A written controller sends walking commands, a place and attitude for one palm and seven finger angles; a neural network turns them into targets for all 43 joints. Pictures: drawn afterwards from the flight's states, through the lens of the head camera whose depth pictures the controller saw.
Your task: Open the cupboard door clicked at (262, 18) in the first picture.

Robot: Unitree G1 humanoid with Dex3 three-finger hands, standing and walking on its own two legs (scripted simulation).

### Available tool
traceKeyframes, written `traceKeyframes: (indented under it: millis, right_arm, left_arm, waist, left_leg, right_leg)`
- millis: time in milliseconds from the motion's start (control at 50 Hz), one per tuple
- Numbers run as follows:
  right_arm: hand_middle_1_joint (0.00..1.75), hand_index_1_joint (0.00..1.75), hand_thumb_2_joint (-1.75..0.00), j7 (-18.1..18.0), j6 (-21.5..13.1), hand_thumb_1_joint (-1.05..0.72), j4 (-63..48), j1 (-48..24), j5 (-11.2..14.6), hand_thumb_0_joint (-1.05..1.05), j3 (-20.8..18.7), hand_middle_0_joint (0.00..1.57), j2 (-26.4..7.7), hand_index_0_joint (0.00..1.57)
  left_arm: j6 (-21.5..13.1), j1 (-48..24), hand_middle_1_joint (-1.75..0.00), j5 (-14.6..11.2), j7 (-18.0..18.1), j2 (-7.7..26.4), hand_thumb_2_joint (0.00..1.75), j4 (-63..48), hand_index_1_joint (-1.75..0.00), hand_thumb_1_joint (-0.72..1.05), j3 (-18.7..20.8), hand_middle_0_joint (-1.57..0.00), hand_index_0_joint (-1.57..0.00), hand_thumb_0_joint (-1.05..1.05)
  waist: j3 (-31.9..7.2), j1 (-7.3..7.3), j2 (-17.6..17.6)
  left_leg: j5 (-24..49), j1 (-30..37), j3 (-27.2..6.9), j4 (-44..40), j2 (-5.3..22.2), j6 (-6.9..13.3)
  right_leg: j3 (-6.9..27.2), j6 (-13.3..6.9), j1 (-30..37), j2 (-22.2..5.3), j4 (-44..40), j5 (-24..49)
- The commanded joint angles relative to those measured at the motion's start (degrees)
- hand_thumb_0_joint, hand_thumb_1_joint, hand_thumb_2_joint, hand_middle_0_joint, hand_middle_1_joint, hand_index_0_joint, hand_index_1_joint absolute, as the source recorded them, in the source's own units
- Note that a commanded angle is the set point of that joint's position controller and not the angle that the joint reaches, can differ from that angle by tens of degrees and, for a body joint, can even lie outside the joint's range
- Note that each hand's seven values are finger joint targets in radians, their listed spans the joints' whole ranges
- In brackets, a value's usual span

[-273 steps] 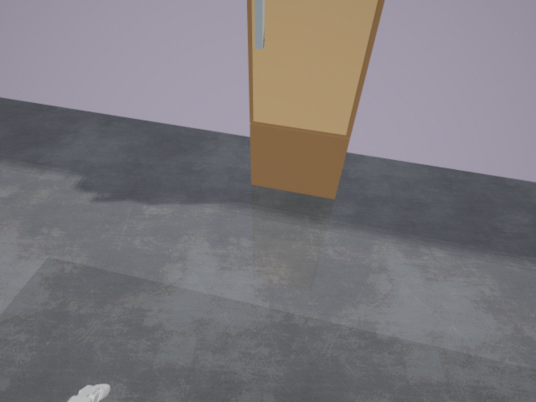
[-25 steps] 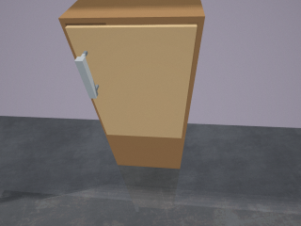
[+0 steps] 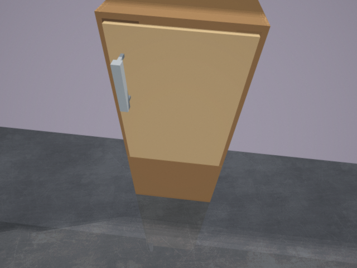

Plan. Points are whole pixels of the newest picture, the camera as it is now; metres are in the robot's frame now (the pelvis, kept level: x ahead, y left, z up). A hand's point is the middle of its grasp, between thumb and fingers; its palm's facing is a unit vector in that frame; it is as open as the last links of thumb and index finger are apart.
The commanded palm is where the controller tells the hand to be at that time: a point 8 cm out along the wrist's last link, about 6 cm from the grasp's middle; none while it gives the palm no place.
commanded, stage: come to a stop and stand still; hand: left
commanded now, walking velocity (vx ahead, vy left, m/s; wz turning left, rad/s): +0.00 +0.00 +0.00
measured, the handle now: (123, 83) +0.60 +0.22 +0.08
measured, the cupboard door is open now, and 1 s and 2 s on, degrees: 0 0 0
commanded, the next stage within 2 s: look again from close up in 0.10 s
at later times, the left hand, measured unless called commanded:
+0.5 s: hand out of the picture -0.02 +0.17 -0.17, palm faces +0.04 -0.97 -0.24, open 7.3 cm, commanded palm none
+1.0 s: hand out of the picture -0.02 +0.13 -0.18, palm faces +0.09 -0.98 -0.18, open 7.3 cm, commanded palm none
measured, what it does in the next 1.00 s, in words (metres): stands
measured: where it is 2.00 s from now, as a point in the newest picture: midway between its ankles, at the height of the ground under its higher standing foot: outside the picture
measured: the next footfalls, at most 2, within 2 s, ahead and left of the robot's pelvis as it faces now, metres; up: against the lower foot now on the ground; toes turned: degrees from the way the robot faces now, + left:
left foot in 1.54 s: +0.14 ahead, +0.18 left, +0.00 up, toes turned +6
right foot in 1.92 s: +0.08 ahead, -0.05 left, +0.00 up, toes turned -4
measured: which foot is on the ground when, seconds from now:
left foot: down 0.00-1.00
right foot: down 0.00-1.00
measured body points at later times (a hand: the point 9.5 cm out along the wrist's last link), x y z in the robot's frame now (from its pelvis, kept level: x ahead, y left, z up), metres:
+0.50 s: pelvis -0.02 -0.01 -0.01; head -0.02 -0.04 +0.44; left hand -0.02 +0.22 -0.15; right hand -0.02 -0.22 -0.18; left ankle -0.04 +0.10 -0.74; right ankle -0.01 -0.15 -0.74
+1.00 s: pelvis -0.01 -0.04 -0.01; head +0.00 -0.05 +0.44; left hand -0.02 +0.18 -0.16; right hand -0.02 -0.27 -0.17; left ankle -0.04 +0.10 -0.74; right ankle -0.01 -0.15 -0.74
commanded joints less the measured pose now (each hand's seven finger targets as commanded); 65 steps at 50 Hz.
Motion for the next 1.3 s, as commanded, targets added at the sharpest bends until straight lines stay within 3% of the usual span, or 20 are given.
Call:
traceKeyframes:
  millis: [0, 160, 180, 200, 220, 260, 400, 760, 880, 940, 1000, 1040, 1080, 1120, 1160, 1200, 1220, 1240, 1260, 1280]
  right_arm:
    - [0.3, 0.3, -0.9, 0.01, -0.72, -0.9, -0.49, 4.14, 0.13, 0.0, -0.75, 0.2, -5.63, 0.2]
    - [0.3, 0.3, -0.9, 0.01, -0.96, -0.9, 0.31, 5.72, 0.26, 0.0, -0.83, 0.2, -5.17, 0.2]
    - [0.3, 0.3, -0.9, 0.76, -1.71, -0.9, -3.82, 2.97, 0.89, 0.0, -0.58, 0.2, -7.51, 0.2]
    - [0.3, 0.3, -0.9, 1.0, -1.69, -0.9, -4.54, 6.81, -0.14, 0.0, -0.66, 0.2, -5.82, 0.2]
    - [0.3, 0.3, -0.9, 1.24, -1.91, -0.9, -4.37, 5.17, -0.56, 0.0, -0.5, 0.2, -5.16, 0.2]
    - [0.3, 0.3, -0.9, 1.15, -1.88, -0.9, -5.73, 6.88, -0.5, 0.0, -0.31, 0.2, -5.45, 0.2]
    - [0.3, 0.3, -0.9, 0.97, -1.45, -0.9, -6.05, 7.39, -0.14, 0.0, -0.31, 0.2, -5.43, 0.2]
    - [0.3, 0.3, -0.9, 0.92, -1.05, -0.9, -2.83, 6.89, -0.25, 0.0, -0.05, 0.2, -4.17, 0.2]
    - [0.3, 0.3, -0.9, 1.67, 0.16, -0.9, -3.15, 7.7, -0.61, 0.0, -0.32, 0.2, -3.17, 0.2]
    - [0.3, 0.3, -0.9, 1.88, 0.29, -0.9, -3.68, 7.98, -0.67, 0.0, -0.61, 0.2, -2.99, 0.2]
    - [0.3, 0.3, -0.9, 1.87, -0.27, -0.9, -3.43, 10.17, -0.59, 0.0, -0.56, 0.2, -2.52, 0.2]
    - [0.3, 0.3, -0.9, 1.77, -0.65, -0.9, -2.54, 13.38, -0.69, 0.0, -0.68, 0.2, -3.49, 0.2]
    - [0.3, 0.3, -0.9, 1.37, -1.02, -0.9, -2.51, 15.1, -1.03, 0.0, -1.31, 0.2, -6.5, 0.2]
    - [0.3, 0.3, -0.9, 0.82, -0.94, -0.9, -3.33, 14.5, -0.88, 0.0, -1.37, 0.2, -6.61, 0.2]
    - [0.3, 0.3, -0.9, 0.71, -1.05, -0.9, -4.28, 12.72, -0.94, 0.0, -0.96, 0.2, -6.26, 0.2]
    - [0.3, 0.3, -0.9, 0.73, -1.03, -0.9, -5.69, 9.54, -0.61, 0.0, -1.09, 0.2, -6.2, 0.2]
    - [0.3, 0.3, -0.9, 0.83, -1.25, -0.9, -6.96, 7.83, -0.2, 0.0, -1.13, 0.2, -5.03, 0.2]
    - [0.3, 0.3, -0.9, 1.2, -1.42, -0.9, -8.48, 6.08, -0.12, 0.0, -0.96, 0.2, -3.32, 0.2]
    - [0.3, 0.3, -0.9, 1.11, -1.19, -0.9, -9.3, 3.3, -0.24, 0.0, -1.25, 0.2, -4.25, 0.2]
    - [0.3, 0.3, -0.9, 1.14, -0.69, -0.9, -9.52, 2.18, -0.36, 0.0, -1.53, 0.2, -4.1, 0.2]
  left_arm:
    - [-0.55, 3.24, -0.3, 0.1, 0.44, 5.02, 0.9, -0.96, -0.3, 0.9, 0.5, -0.2, -0.2, 0.0]
    - [-0.76, 3.72, -0.3, 0.01, 0.54, 5.06, 0.9, -0.94, -0.3, 0.9, 0.37, -0.2, -0.2, 0.0]
    - [-2.41, 5.96, -0.3, 0.69, 3.09, 6.16, 0.9, -0.27, -0.3, 0.9, -0.5, -0.2, -0.2, 0.0]
    - [-2.78, 5.98, -0.3, 0.45, 2.47, 7.71, 0.9, -2.48, -0.3, 0.9, 0.11, -0.2, -0.2, 0.0]
    - [-2.76, 4.43, -0.3, 0.38, 1.78, 7.68, 0.9, -2.73, -0.3, 0.9, 0.1, -0.2, -0.2, 0.0]
    - [-2.3, 4.16, -0.3, 0.42, 1.01, 6.12, 0.9, -3.61, -0.3, 0.9, -0.19, -0.2, -0.2, 0.0]
    - [-1.97, 3.55, -0.3, 0.2, 0.44, 5.15, 0.9, -4.11, -0.3, 0.9, -0.37, -0.2, -0.2, 0.0]
    - [-2.56, 4.17, -0.3, 0.17, 0.17, 6.78, 0.9, -3.9, -0.3, 0.9, 0.41, -0.2, -0.2, 0.0]
    - [-2.13, 5.95, -0.3, 0.63, 0.0, 9.17, 0.9, -4.59, -0.3, 0.9, 1.9, -0.2, -0.2, 0.0]
    - [-2.04, 6.01, -0.3, 0.91, 0.18, 9.84, 0.9, -5.8, -0.3, 0.9, 2.9, -0.2, -0.2, 0.0]
    - [-2.01, 4.98, -0.3, 0.94, 0.17, 9.39, 0.9, -6.49, -0.3, 0.9, 3.5, -0.2, -0.2, 0.0]
    - [-1.51, 3.87, -0.3, 0.88, 0.11, 7.3, 0.9, -7.23, -0.3, 0.9, 3.15, -0.2, -0.2, 0.0]
    - [-1.21, 2.7, -0.3, 1.03, -0.17, 4.03, 0.9, -8.25, -0.3, 0.9, 2.59, -0.2, -0.2, 0.0]
    - [-1.33, 1.26, -0.3, 1.32, -0.26, 3.01, 0.9, -9.1, -0.3, 0.9, 2.01, -0.2, -0.2, 0.0]
    - [-1.7, 2.44, -0.3, 0.99, -0.49, 2.37, 0.9, -8.56, -0.3, 0.9, 1.99, -0.2, -0.2, 0.0]
    - [-2.22, 8.2, -0.3, 0.93, -0.43, 3.13, 0.9, -6.54, -0.3, 0.9, 2.66, -0.2, -0.2, 0.0]
    - [-2.65, 12.61, -0.3, 1.08, -0.06, 6.3, 0.9, -5.33, -0.3, 0.9, 3.44, -0.2, -0.2, 0.0]
    - [-2.94, 16.87, -0.3, 1.04, 0.3, 10.44, 0.9, -3.97, -0.3, 0.9, 4.46, -0.2, -0.2, 0.0]
    - [-3.28, 18.84, -0.3, 0.83, 0.52, 11.26, 0.9, -3.4, -0.3, 0.9, 4.56, -0.2, -0.2, 0.0]
    - [-3.33, 17.09, -0.3, 1.06, 1.02, 10.3, 0.9, -3.43, -0.3, 0.9, 4.63, -0.2, -0.2, 0.0]
  waist:
    - [2.81, -0.57, 3.56]
    - [2.15, -0.6, 2.15]
    - [2.31, -0.53, 4.2]
    - [-1.85, -1.47, 7.03]
    - [0.9, -0.37, 9.33]
    - [-0.23, -0.94, 7.41]
    - [3.65, -1.08, -0.73]
    - [2.23, -1.07, 0.13]
    - [4.65, -0.17, -5.45]
    - [5.73, -0.05, -6.8]
    - [4.59, -1.04, -4.63]
    - [3.99, -1.82, 1.31]
    - [3.58, -2.04, 13.77]
    - [5.69, -1.82, 15.44]
    - [4.8, -0.48, 10.85]
    - [1.22, 2.44, 4.35]
    - [-1.13, 4.32, -4.3]
    - [-2.3, 5.2, -13.02]
    - [-1.35, 6.1, -12.51]
    - [0.4, 5.34, -12.51]
  left_leg:
    - [17.3, -3.57, -5.21, -6.28, 6.77, 0.09]
    - [17.03, -3.04, -5.2, -6.46, 6.57, 0.22]
    - [34.02, -5.9, -4.75, 4.35, 7.45, -0.98]
    - [21.31, -6.2, -5.07, 2.33, 5.26, -1.01]
    - [17.42, -8.05, -4.97, 0.22, 5.03, -0.65]
    - [11.6, -9.14, -7.16, -1.78, 6.31, 0.56]
    - [6.12, -9.41, -6.48, -3.21, 5.54, 1.45]
    - [5.93, -6.29, -3.43, -2.2, 4.61, 0.1]
    - [-4.32, -11.17, -0.07, 6.0, 1.4, -0.47]
    - [-4.79, -12.93, 0.09, 10.15, 1.71, -0.34]
    - [-1.88, -8.69, 0.06, 4.93, 1.94, -0.32]
    - [2.33, -4.5, -1.89, 0.66, 3.4, 0.39]
    - [6.42, -3.82, -9.22, -5.15, 10.44, 4.19]
    - [13.67, -3.15, -11.9, -6.61, 12.94, 7.89]
    - [22.08, -4.32, -9.26, -2.78, 11.81, 8.21]
    - [20.82, -10.32, -4.32, 4.75, 7.94, 5.24]
    - [14.01, -17.83, -0.15, 11.92, 3.66, 2.63]
    - [-5.09, -26.82, 3.0, 20.82, -0.29, 0.04]
    - [-17.45, -29.42, -0.76, 29.39, 0.31, -1.0]
    - [-17.29, -31.79, -3.88, 34.12, 1.79, -1.2]
  right_leg:
    - [1.59, -2.12, 0.17, -2.88, -2.49, 9.39]
    - [1.61, -2.24, 0.88, -3.1, -2.86, 9.94]
    - [4.19, -3.1, -1.64, -4.49, 0.84, 23.49]
    - [2.84, -4.61, 1.58, -4.6, 3.19, 14.27]
    - [2.51, -4.61, -0.33, -3.78, 3.52, 10.07]
    - [1.12, -4.38, -1.39, -1.86, 3.77, 1.34]
    - [1.87, -3.85, -4.26, -2.01, 2.24, 1.85]
    - [4.92, -4.94, -4.65, -3.2, -1.77, 4.11]
    - [12.45, -8.36, -6.12, -8.18, -9.12, -15.98]
    - [15.33, -10.46, -7.06, -11.36, -11.25, -16.67]
    - [11.49, -10.21, -8.57, -10.39, -6.14, -8.55]
    - [5.61, -8.11, -11.15, -5.33, 0.95, -8.52]
    - [-2.84, -5.47, -12.96, 1.35, 11.63, -10.3]
    - [-3.93, -5.06, -16.83, 2.41, 17.85, -15.99]
    - [-3.59, -5.45, -13.01, 1.58, 15.11, -14.49]
    - [-0.38, -6.57, -0.8, -0.58, 7.62, -1.17]
    - [9.42, -9.19, 7.61, -7.91, 3.91, 8.71]
    - [21.05, -13.7, 14.71, -19.47, -1.44, 22.82]
    - [24.7, -17.8, 14.11, -23.31, -2.95, 32.79]
    - [22.51, -18.11, 13.01, -22.56, -2.26, 37.21]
